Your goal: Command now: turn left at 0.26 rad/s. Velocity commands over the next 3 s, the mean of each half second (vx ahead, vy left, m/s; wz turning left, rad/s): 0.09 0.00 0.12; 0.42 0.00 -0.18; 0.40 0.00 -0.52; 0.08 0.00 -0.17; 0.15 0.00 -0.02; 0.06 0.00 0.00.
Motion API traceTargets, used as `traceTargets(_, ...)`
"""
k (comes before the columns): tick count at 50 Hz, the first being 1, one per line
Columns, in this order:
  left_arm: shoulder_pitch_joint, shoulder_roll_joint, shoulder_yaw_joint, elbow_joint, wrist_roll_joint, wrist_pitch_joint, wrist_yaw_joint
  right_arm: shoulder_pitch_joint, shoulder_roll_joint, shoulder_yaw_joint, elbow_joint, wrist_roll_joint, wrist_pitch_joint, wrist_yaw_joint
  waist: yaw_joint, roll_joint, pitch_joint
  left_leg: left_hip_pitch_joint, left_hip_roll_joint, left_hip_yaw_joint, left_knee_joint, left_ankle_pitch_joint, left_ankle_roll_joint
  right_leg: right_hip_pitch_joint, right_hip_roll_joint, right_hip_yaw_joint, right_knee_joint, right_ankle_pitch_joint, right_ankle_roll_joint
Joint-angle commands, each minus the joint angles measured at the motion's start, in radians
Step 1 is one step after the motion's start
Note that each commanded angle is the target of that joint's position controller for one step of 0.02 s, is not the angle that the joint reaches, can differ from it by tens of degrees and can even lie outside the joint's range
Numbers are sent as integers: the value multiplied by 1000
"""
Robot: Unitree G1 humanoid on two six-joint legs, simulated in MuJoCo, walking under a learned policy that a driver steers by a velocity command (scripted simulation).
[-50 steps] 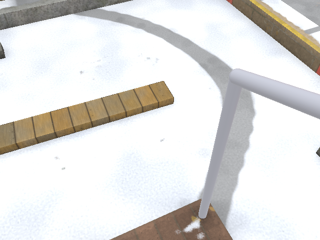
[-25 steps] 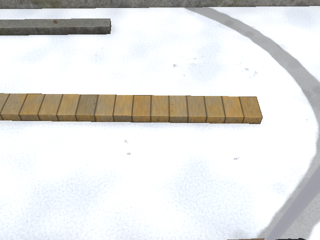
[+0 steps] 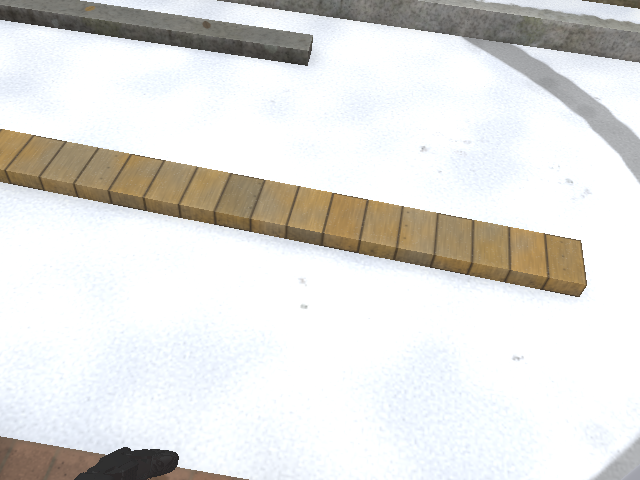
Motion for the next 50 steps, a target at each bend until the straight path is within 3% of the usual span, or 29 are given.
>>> traceTargets(1, -71, 66, 4, -86, -28, -32, -10, -31, -172, -54, -79, -18, 13, 14, 1, 244, -33, 65, 241, -296, -257, 32, 199, 155, -20, 16, -288, -141, -41)
traceTargets(3, 25, 64, 6, -46, -41, -39, -21, -64, -178, -61, -81, -4, 27, 37, 28, 264, -16, -48, 231, -297, -278, 88, 180, 389, -14, -19, -430, -156, -75)
traceTargets(5, 128, 46, 9, -10, -24, -48, -16, -42, -148, -56, -66, 15, 25, 47, 61, 151, -1, -119, 187, -265, -191, 32, 119, 595, -23, -35, -719, -72, -99)
traceTargets(6, 171, 76, 14, -10, -12, -67, -11, -6, -103, -54, -52, 21, 15, 50, 59, 5, -23, -206, 119, -169, 3, -162, 55, 732, -168, 124, -798, -53, -115)
traceTargets(7, 189, 145, 19, -24, -14, -73, -11, -30, -66, -48, -96, 35, 7, 59, 61, -197, -12, -452, 5, -19, 94, -325, -16, 836, -373, 445, -832, 70, -190)
traceTargets(8, 297, 102, 13, 28, -21, -87, -9, -89, -155, -74, -78, 31, 0, 57, 129, -136, 19, -474, 14, -67, 73, -344, -38, 771, -382, 564, -862, 81, -203)
traceTargets(11, 234, 49, -7, 60, -24, -106, -19, -39, -87, -64, 29, 34, 23, 72, 25, -68, 33, -232, 41, -46, 199, -167, -79, 545, -267, 384, -898, -59, -158)
traceTargets(13, 171, 38, -6, 57, -26, -118, -27, -12, -78, -58, 84, 26, 36, 75, -3, -76, 11, -105, 33, -10, 251, -83, -105, 430, -198, 262, -909, 4, -136)
traceTargets(14, 176, 30, -9, 65, -29, -121, -30, -9, -70, -53, 104, 27, 39, 73, -7, -74, -17, -57, 46, -2, 228, -44, -115, 406, -185, 241, -944, -113, -126)
traceTargets(18, 287, 99, 23, 116, -43, -105, -33, -117, -84, -42, 123, 20, 38, 60, 63, -103, 62, -86, 88, 98, 100, -13, -105, 451, -198, 281, -1021, -338, -166)
traceTargets(22, 443, 140, 65, 180, -28, -105, -48, -188, -66, -35, 131, 16, 7, 65, 131, -89, 98, -190, 100, 167, 38, -102, -67, 619, -243, 321, -995, -230, -274)
traceTargets(25, 472, 157, 87, 210, -27, -112, -44, -202, -63, -32, 150, 8, -9, 63, 137, -52, 71, -159, 94, 204, -1, -128, -36, 676, -273, 319, -967, -110, -326)
traceTargets(26, 449, 167, 93, 206, -17, -107, -44, -211, -66, -35, 151, 18, -19, 63, 134, -56, 78, -128, 97, 209, -18, -124, -25, 662, -279, 317, -974, -51, -339)
traceTargets(29, 426, 184, 106, 235, -19, -101, -45, -110, -40, -30, 199, 10, -45, 58, 71, -17, 65, 107, 86, 242, -170, -73, 11, 561, -272, 251, -896, 79, -315)
traceTargets(30, 395, 175, 105, 245, -23, -99, -45, 14, -42, -35, 243, 10, -54, 56, 5, -16, 42, 303, 74, 232, -222, -20, 30, 443, -240, 203, -812, 115, -286)
traceTargets(31, 371, 153, 105, 246, -18, -104, -44, 145, -83, -52, 303, -5, -70, 53, -37, 32, -5, 484, 101, 189, -191, -4, 53, 333, -200, 135, -666, 106, -258)
traceTargets(32, 321, 97, 90, 212, -25, -113, -52, 252, -187, -83, 330, -14, -80, 48, -89, 252, -30, 614, 279, -115, -309, -257, 139, 120, -69, 0, -355, -28, -199)
traceTargets(33, 257, 142, 103, 191, -13, -111, -42, 280, -207, -89, 337, -2, -92, 57, -99, 255, 51, 582, 437, -369, -413, -294, 217, -83, 20, -31, -160, -333, -192)
traceTargets(34, 226, 160, 110, 201, -14, -109, -35, 214, -174, -77, 325, 5, -98, 56, -64, 134, 131, 531, 440, -307, -409, -274, 228, -136, -16, 69, -95, -298, -197)
traceTargets(35, 250, 152, 107, 236, -21, -111, -41, 134, -134, -68, 305, 6, -104, 54, -19, 103, 166, 471, 403, -216, -405, -174, 196, -123, -46, 97, -77, -213, -198)
traceTargets(36, 285, 148, 111, 267, -17, -106, -52, 84, -112, -62, 299, 13, -111, 49, 28, 107, 180, 422, 391, -148, -423, -48, 169, -87, -69, 94, -98, -157, -188)
traceTargets(38, 323, 161, 126, 333, 22, -96, -64, 72, -107, -54, 309, -11, -144, 45, 50, 104, 124, 378, 344, -13, -364, 250, 141, -2, -78, 100, -100, 6, -171)
traceTargets(39, 314, 141, 125, 340, 26, -91, -69, 98, -100, -51, 322, -4, -155, 42, 55, 108, 104, 374, 339, 28, -342, 367, 131, 0, -68, 81, -91, 53, -165)
traceTargets(40, 280, 136, 128, 332, 9, -104, -74, 85, -83, -41, 338, 8, -170, 39, 77, 103, 105, 340, 264, 122, -306, 351, 80, 14, -74, 102, -202, 193, -160)
traceTargets(41, 227, 119, 125, 327, -1, -108, -79, 105, -78, -38, 357, 7, -179, 38, 63, 132, 95, 318, 249, 156, -285, 332, 68, 44, -57, 65, -240, 283, -157)
traceTargets(44, 88, 59, 100, 293, 7, -103, -111, 110, -54, -20, 389, 10, -184, 29, 45, 92, 118, 58, 194, 237, -222, 179, 44, 264, -7, -37, -502, 675, -165)
traceTargets(46, 97, 25, 79, 303, -12, -108, -129, 122, -40, -14, 426, 10, -179, 22, 43, 131, 129, -58, 194, 272, -154, 148, 13, 418, 9, -83, -554, 829, -191)
traceTargets(48, 70, 29, 67, 302, -17, -120, -114, 166, -50, -13, 445, 10, -189, 25, 11, 90, 157, -66, 187, 276, -49, 137, 12, 471, 22, -138, -621, 832, -194)
traceTargets(50, 20, 37, 55, 293, 4, -130, -89, 238, -53, -8, 485, 4, -178, 8, -33, 50, 212, 89, 203, 253, 95, 271, 24, 365, 27, -174, -705, 693, -180)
